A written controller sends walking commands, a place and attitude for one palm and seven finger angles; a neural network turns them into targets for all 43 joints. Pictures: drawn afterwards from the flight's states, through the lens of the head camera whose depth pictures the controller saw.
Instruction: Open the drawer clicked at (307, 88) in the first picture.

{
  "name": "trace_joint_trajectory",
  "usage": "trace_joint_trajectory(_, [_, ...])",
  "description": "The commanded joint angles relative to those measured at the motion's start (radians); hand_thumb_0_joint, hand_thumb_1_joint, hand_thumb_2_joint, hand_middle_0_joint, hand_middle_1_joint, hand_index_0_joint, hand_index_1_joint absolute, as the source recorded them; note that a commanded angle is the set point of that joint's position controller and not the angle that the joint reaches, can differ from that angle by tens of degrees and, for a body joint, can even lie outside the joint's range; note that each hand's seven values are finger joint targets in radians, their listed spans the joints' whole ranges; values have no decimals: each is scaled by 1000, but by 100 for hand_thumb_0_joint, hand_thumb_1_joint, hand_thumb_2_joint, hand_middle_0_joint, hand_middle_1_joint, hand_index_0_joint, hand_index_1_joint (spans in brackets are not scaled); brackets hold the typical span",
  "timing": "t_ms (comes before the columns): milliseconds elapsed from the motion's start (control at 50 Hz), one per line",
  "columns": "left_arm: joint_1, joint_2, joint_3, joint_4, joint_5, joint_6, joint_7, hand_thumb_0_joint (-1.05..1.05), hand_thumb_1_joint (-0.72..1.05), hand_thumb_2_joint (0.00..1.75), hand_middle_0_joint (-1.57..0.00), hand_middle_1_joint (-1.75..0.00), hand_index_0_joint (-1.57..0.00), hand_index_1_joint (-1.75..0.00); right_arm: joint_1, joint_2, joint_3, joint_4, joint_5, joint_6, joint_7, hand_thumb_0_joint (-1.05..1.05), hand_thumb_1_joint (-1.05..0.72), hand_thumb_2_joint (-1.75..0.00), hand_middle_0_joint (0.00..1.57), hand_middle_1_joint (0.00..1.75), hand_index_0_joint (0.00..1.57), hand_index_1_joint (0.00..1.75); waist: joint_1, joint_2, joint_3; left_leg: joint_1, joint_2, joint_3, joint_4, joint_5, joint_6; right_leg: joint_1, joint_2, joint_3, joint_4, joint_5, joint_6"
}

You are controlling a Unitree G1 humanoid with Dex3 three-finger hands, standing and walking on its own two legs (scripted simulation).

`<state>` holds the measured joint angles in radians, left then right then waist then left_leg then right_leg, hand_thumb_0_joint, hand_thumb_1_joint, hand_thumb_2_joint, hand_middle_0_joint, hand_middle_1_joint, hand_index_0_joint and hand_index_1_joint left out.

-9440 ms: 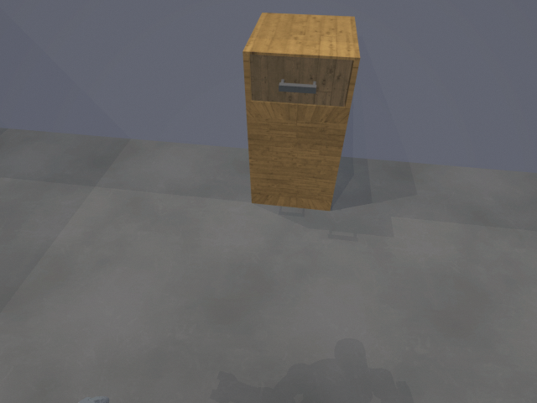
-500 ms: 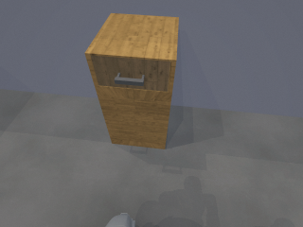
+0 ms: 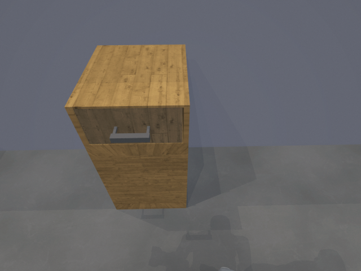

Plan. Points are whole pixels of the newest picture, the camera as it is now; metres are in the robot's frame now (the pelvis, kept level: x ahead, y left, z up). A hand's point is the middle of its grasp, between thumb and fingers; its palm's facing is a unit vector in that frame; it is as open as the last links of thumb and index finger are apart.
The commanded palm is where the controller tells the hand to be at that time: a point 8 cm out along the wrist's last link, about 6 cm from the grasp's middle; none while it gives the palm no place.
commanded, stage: come to a stop and stand still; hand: left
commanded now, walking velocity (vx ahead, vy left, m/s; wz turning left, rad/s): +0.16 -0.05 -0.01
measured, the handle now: (131, 133) +0.57 +0.20 -0.09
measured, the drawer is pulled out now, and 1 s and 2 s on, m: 0.00 0.00 0.00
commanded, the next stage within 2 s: look again from close up in 0.96 s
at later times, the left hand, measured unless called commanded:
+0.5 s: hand out of the picture +0.11 +0.19 -0.17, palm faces +0.04 -0.96 -0.26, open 7.3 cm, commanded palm none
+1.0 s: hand out of the picture +0.04 +0.24 -0.17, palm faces +0.01 -0.97 -0.24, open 7.4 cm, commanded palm none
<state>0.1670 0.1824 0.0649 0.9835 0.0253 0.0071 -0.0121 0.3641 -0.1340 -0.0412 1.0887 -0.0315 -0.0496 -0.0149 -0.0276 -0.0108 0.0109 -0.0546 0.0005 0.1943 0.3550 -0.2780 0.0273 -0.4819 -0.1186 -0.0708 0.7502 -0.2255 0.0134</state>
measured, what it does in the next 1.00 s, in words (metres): steps on the spot: right foot, then left foot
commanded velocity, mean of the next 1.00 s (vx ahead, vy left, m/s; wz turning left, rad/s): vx -0.09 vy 0.05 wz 0.00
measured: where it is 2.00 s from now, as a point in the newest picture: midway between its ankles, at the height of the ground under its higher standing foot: outside the picture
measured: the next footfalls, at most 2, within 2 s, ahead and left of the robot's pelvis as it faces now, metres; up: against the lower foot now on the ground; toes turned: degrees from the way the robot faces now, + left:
right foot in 0.08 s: +0.13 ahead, -0.10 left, +0.00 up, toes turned +2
left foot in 0.54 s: +0.08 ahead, +0.13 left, +0.00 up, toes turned +3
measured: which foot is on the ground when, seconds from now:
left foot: down 0.00-0.10, up 0.12-0.52, down 0.54-1.00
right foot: up 0.00-0.06, down 0.08-1.00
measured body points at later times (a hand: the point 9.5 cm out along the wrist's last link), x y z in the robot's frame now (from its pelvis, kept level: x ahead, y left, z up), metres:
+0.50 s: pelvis +0.04 -0.01 -0.01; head +0.08 -0.01 +0.44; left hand +0.11 +0.24 -0.15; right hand +0.13 -0.26 -0.15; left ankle +0.04 +0.12 -0.72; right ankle +0.10 -0.12 -0.74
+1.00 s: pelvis +0.04 +0.05 -0.01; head +0.03 +0.04 +0.44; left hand +0.04 +0.29 -0.15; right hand +0.06 -0.19 -0.16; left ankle +0.04 +0.12 -0.74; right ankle +0.09 -0.11 -0.74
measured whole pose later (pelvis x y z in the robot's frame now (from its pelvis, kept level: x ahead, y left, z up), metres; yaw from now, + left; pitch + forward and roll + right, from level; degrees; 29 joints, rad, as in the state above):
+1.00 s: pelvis +0.04 +0.05 -0.01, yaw -1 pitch -2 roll +0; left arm 0.36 0.18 0.00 0.97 0.02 0.03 0.02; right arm 0.32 -0.20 -0.02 0.95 -0.02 0.02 -0.01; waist 0.01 0.02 0.01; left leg -0.21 -0.04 0.09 0.52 -0.29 0.06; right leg -0.30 -0.08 -0.03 0.52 -0.19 0.05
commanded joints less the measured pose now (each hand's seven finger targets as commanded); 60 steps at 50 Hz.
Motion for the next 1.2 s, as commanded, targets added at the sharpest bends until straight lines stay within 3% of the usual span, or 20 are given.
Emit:
trace_joint_trajectory(0, [11,14,-8,-44,0,-29,-2,0,90,90,-20,-30,-20,-30,60,-148,-31,-24,-3,-3,-7,0,-90,-90,20,30,20,30,2,92,78,-47,282,-166,-37,310,125,88,59,-59,-160,-23,-19])
trace_joint_trajectory(40, [138,59,-2,8,0,-49,8,0,90,90,-20,-30,-20,-30,68,-111,-14,-10,12,-2,-6,0,-90,-90,20,30,20,30,61,2,2,-146,200,-103,177,369,55,372,50,-21,-303,155,-42])
trace_joint_trajectory(60, [237,123,9,43,2,-62,23,0,90,90,-20,-30,-20,-30,83,-64,0,-19,21,-7,-5,0,-90,-90,20,30,20,30,89,-141,-85,-321,107,-38,349,174,-3,583,-136,194,-283,493,-102])
trace_joint_trajectory(80, [285,171,8,58,-12,-60,29,0,90,90,-20,-30,-20,-30,87,-55,5,-25,28,2,-11,0,-90,-90,20,30,20,30,80,-151,-128,-330,30,-56,506,-289,-39,582,-287,294,-333,873,-207])
trace_joint_trajectory(100, [232,181,5,55,-16,-63,35,0,90,90,-20,-30,-20,-30,80,-59,5,-21,33,23,-17,0,-90,-90,20,30,20,30,67,-211,-184,-293,50,-155,587,-360,-41,526,-289,292,-336,1015,-237])
trace_joint_trajectory(180, [58,137,1,12,-5,-25,64,0,90,90,-20,-30,-20,-30,25,-46,-5,-8,36,72,-23,0,-90,-90,20,30,20,30,31,-48,-68,-297,47,-198,617,-270,-55,344,-248,163,-356,859,-223])
trace_joint_trajectory(300, [19,160,25,-26,2,-2,66,0,90,90,-20,-30,-20,-30,-38,-85,-30,-66,19,109,-4,0,-90,-90,20,30,20,30,41,-125,-65,-348,19,-202,656,-182,-80,303,-230,138,-385,686,-210])
trace_joint_trajectory(400, [-2,180,30,-47,13,7,59,0,90,90,-20,-30,-20,-30,-75,-89,-27,-110,21,95,4,0,-90,-90,20,30,20,30,39,-182,-82,-280,21,-181,471,-168,-68,283,-202,147,-399,418,-198])
trace_joint_trajectory(420, [-5,185,31,-46,13,9,57,0,90,90,-20,-30,-20,-30,-67,-91,-25,-113,21,89,5,0,-90,-90,20,30,20,30,31,-178,-83,-256,20,-170,392,-141,-66,285,-191,143,-389,367,-187])
trace_joint_trajectory(440, [1,266,-18,-123,15,-1,61,0,90,90,-20,-30,-20,-30,-38,-224,-26,-225,7,77,10,0,-90,-90,20,30,20,30,-39,-134,-85,-247,-6,-178,280,-130,-57,379,-198,249,-312,463,-160])
trace_joint_trajectory(460, [13,240,13,-136,7,4,75,0,90,90,-20,-30,-20,-30,-29,-162,-37,-232,8,65,5,0,-90,-90,20,30,20,30,-29,-109,-207,-173,9,-153,221,-76,-45,314,-197,201,-274,118,-124])
trace_joint_trajectory(480, [2,208,1,-165,-5,9,73,0,90,90,-20,-30,-20,-30,-43,-167,-30,-263,3,60,6,0,-90,-90,20,30,20,30,-23,36,-213,-148,3,-165,120,-1,-36,312,-129,153,-243,33,-101])
trace_joint_trajectory(500, [20,177,-9,-173,-10,13,68,0,90,90,-20,-30,-20,-30,-72,-181,-31,-286,-3,54,3,0,-90,-90,20,30,20,30,-11,124,-164,-152,64,-224,82,41,-14,238,-62,88,-204,-39,-65])
trace_joint_trajectory(520, [56,143,-14,-174,-11,12,60,0,90,90,-20,-30,-20,-30,-107,-215,-32,-312,-9,57,-2,0,-90,-90,20,30,20,30,18,128,-96,-224,134,-277,81,84,17,214,5,28,-186,-68,-36])
trace_joint_trajectory(540, [79,135,-21,-178,-2,29,54,0,90,90,-20,-30,-20,-30,-121,-237,-29,-338,-13,61,2,0,-90,-90,20,30,20,30,21,105,-33,-302,172,-320,23,-46,35,192,50,-17,-160,-148,-32])
trace_joint_trajectory(560, [70,127,-27,-180,10,39,46,0,90,90,-20,-30,-20,-30,-148,-251,-36,-345,-6,63,2,0,-90,-90,20,30,20,30,17,200,57,-384,177,-350,-47,-150,41,170,73,-34,-104,-137,-17])
trace_joint_trajectory(600, [119,120,-30,-168,10,38,36,0,90,90,-20,-30,-20,-30,-168,-250,-33,-351,-5,66,-3,0,-90,-90,20,30,20,30,38,191,136,-467,189,-353,-76,-169,59,178,79,-14,-47,-109,-17])
trace_joint_trajectory(660, [171,131,-34,-158,6,19,33,0,90,90,-20,-30,-20,-30,-139,-225,-18,-344,1,58,-1,0,-90,-90,20,30,20,30,45,115,83,-389,142,-303,2,-59,46,223,71,19,-173,-19,-25])
trace_joint_trajectory(720, [155,150,-33,-154,1,8,36,0,90,90,-20,-30,-20,-30,-103,-221,-18,-330,6,54,3,0,-90,-90,20,30,20,30,23,31,71,-355,111,-295,1,-129,30,209,56,61,-223,-21,-29])
trace_joint_trajectory(1180, [206,67,-49,16,-10,-18,57,0,90,90,-20,-30,-20,-30,-5,-135,10,-83,19,31,-2,0,-90,-90,20,30,20,30,29,18,51,-249,93,-242,-46,16,11,294,6,94,-336,99,-21])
